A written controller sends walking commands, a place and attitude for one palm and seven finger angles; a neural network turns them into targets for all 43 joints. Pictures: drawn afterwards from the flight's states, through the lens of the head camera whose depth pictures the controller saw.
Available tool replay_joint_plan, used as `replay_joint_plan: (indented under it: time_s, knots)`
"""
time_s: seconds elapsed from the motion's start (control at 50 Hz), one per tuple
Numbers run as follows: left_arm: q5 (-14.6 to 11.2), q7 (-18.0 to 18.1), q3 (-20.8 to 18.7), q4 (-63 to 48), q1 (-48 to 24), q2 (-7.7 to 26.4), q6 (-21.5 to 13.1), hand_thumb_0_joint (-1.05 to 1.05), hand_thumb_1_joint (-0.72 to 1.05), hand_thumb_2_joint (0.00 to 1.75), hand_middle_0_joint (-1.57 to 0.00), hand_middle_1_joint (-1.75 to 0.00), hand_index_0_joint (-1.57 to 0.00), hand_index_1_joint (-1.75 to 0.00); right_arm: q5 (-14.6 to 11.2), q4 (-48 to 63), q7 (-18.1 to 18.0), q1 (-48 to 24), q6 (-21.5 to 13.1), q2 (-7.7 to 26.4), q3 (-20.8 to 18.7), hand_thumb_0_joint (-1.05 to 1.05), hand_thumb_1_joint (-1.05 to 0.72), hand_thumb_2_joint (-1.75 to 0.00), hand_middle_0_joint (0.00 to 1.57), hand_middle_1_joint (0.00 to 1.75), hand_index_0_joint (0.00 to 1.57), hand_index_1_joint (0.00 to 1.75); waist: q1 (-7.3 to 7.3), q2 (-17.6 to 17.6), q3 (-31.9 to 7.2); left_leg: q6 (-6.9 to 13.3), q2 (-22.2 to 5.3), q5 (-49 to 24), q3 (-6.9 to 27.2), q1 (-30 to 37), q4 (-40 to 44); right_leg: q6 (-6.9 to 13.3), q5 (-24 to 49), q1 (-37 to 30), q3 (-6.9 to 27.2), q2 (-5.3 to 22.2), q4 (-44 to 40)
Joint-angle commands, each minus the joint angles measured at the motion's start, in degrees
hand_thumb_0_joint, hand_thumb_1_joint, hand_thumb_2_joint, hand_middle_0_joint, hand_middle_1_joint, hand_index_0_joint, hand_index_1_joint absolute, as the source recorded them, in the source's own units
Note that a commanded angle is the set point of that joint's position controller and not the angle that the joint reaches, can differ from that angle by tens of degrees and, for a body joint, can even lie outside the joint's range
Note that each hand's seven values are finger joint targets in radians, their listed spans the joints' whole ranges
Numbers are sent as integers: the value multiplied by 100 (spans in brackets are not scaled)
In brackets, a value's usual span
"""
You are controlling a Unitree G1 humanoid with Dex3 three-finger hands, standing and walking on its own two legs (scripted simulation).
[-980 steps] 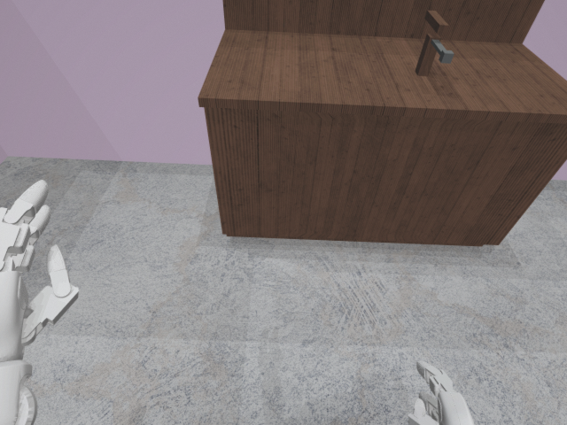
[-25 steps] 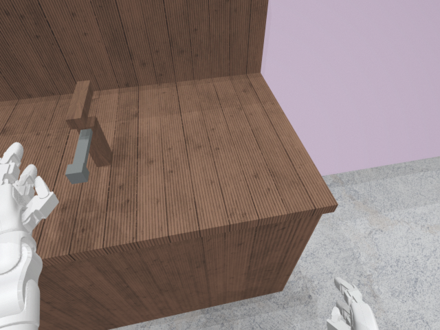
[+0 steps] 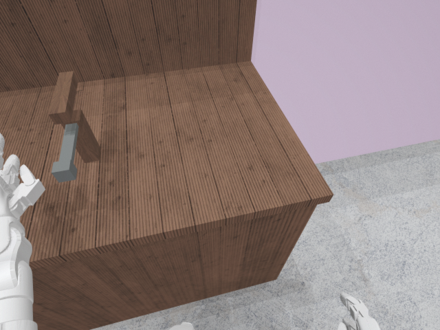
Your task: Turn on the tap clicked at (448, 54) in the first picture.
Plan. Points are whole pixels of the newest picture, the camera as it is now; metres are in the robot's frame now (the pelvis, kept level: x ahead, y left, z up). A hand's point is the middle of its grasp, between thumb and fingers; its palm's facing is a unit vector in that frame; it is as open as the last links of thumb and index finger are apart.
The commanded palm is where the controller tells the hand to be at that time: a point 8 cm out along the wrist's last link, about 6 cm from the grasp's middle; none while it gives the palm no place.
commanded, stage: reach beside the lever's end, fingers flat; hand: left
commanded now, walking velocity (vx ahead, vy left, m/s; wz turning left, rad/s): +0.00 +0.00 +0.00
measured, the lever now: (64, 171) +0.34 +0.30 +0.11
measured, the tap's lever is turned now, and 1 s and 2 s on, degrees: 0 0 27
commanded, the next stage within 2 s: push the lever round in 0.30 s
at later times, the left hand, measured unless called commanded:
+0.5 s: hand (43, 187) +0.31 +0.32 +0.11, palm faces +0.52 -0.85 -0.08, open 7.9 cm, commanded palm +0.27 +0.36 +0.10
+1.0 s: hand (58, 185) +0.32 +0.30 +0.10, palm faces +0.52 -0.85 -0.08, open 7.8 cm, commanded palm +0.27 +0.33 +0.10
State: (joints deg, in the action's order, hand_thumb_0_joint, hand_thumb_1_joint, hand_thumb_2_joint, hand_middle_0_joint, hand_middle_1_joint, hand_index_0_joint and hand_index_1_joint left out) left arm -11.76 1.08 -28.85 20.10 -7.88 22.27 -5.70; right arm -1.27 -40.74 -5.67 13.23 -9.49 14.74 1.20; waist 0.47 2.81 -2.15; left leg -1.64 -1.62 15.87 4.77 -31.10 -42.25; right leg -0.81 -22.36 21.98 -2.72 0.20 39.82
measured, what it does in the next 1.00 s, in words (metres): stands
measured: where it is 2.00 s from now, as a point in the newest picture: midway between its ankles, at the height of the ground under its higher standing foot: outside the picture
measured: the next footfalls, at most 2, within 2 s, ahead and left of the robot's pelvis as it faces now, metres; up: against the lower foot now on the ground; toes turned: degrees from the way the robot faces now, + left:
none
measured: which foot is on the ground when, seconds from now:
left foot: down 0.00-1.00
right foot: down 0.00-1.00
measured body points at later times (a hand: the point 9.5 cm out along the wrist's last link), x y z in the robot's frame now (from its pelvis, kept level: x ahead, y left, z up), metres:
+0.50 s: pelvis +0.00 +0.00 +0.00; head +0.02 -0.01 +0.45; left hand +0.28 +0.37 +0.11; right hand +0.16 -0.24 -0.10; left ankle +0.06 +0.13 -0.71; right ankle -0.02 -0.13 -0.71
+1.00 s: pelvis +0.01 -0.01 +0.00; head +0.03 -0.01 +0.45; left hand +0.28 +0.34 +0.11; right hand +0.16 -0.25 -0.10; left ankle +0.06 +0.13 -0.71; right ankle -0.02 -0.13 -0.71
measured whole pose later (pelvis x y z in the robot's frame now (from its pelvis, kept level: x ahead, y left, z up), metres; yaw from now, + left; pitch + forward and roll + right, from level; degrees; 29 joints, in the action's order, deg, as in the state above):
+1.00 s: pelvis +0.01 -0.01 +0.00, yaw +0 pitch +5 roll -2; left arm -11.4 4.2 -25.3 16.6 -5.7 18.5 -6.1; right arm -1.2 -39.9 -5.0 12.6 -8.3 14.3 1.1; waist 0.7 2.9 -3.2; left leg -2.0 -1.7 16.8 4.9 -31.1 -43.0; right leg -0.5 -23.5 22.1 -2.8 0.0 40.9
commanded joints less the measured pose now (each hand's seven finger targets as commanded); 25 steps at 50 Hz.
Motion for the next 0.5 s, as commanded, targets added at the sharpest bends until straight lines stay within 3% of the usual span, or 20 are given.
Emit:
replay_joint_plan:
  time_s: [0.0,0.06,0.08,0.14,0.16,0.18,0.2,0.24,0.28,0.3,0.36,0.38,0.44,0.48]
  knots:
    - [-6,-13,-319,-1528,-1043,1487,-547,0,90,90,-15,-15,-15,-15,-25,854,-8,-314,-269,780,-310,0,-90,-90,20,30,20,30,76,421,-1559,241,207,-731,-105,1429,546,214,1313,131,-102,-203,-549]
    - [-94,-3,-316,-1493,-834,1399,-469,0,90,90,-15,-15,-15,-15,-45,884,-6,-337,-272,787,-313,0,-90,-90,20,30,20,30,79,245,-1338,245,199,-577,-97,1317,594,203,1204,194,-116,-214,-596]
    - [-82,29,-499,-1432,-746,1557,-435,0,90,90,-15,-15,-15,-15,-42,853,-15,-340,-257,793,-309,0,-90,-90,20,30,20,30,122,254,-1247,247,200,-569,-105,1246,594,206,1212,157,-109,-208,-622]
    - [-57,87,-333,-1686,-1070,1447,-456,0,90,90,-15,-15,-15,-15,-29,875,-33,-388,-258,775,-297,0,-90,-90,20,30,20,30,12,249,-1238,252,201,-482,-113,1287,591,189,1124,271,-103,-206,-606]
    - [-62,108,-459,-1628,-1048,1588,-472,0,90,90,-15,-15,-15,-15,-24,849,-41,-365,-258,792,-301,0,-90,-90,20,30,20,30,28,189,-1249,254,206,-402,-98,1234,594,189,1039,272,-91,-210,-612]
    - [15,141,-509,-1688,-1186,1708,-513,0,90,90,-15,-15,-15,-15,-24,819,-60,-412,-244,774,-279,0,-90,-90,20,30,20,30,20,376,-1191,249,189,-355,-97,1243,597,200,986,310,-81,-206,-598]
    - [21,142,-328,-1752,-1405,1532,-556,0,90,90,-15,-15,-15,-15,-12,814,-57,-405,-253,749,-266,0,-90,-90,20,30,20,30,-50,468,-1230,249,212,-325,-100,1300,581,196,982,355,-72,-192,-581]
    - [8,108,-325,-1597,-1396,1534,-597,0,90,90,-15,-15,-15,-15,-9,777,-63,-383,-262,763,-278,0,-90,-90,20,30,20,30,-65,352,-1274,249,202,-296,-87,1299,555,204,963,369,-65,-208,-578]
    - [51,59,-269,-1654,-1530,1560,-625,0,90,90,-15,-15,-15,-15,-23,766,-76,-412,-265,760,-258,0,-90,-90,20,30,20,30,-71,489,-1321,255,205,-299,-86,1343,550,220,960,365,-58,-201,-569]
    - [33,31,-154,-1567,-1489,1420,-600,0,90,90,-15,-15,-15,-15,-23,774,-72,-400,-274,752,-265,0,-90,-90,20,30,20,30,-76,425,-1342,255,208,-316,-91,1366,547,212,990,361,-54,-197,-574]
    - [-27,-41,-119,-1329,-1428,1399,-474,0,90,90,-15,-15,-15,-15,-49,799,-81,-383,-269,779,-252,0,-90,-90,20,30,20,30,-38,312,-1244,249,215,-194,-70,1237,584,213,912,364,-63,-195,-604]
    - [-5,-23,-314,-1217,-1390,1590,-440,0,90,90,-15,-15,-15,-15,-59,767,-89,-362,-250,791,-259,0,-90,-90,20,30,20,30,-12,292,-1249,254,213,-255,-85,1213,565,214,966,303,-55,-195,-619]
    - [-43,-25,-259,-1247,-1419,1515,-375,0,90,90,-15,-15,-15,-15,-53,841,-79,-369,-230,779,-263,0,-90,-90,20,30,20,30,-4,247,-1366,266,238,-368,-141,1226,523,187,1078,251,-37,-183,-641]
    - [-1,29,-478,-1152,-1364,1734,-377,0,90,90,-15,-15,-15,-15,-47,801,-67,-327,-189,786,-259,0,-90,-90,20,30,20,30,37,249,-1343,260,222,-505,-128,1181,498,201,1191,196,-54,-193,-609]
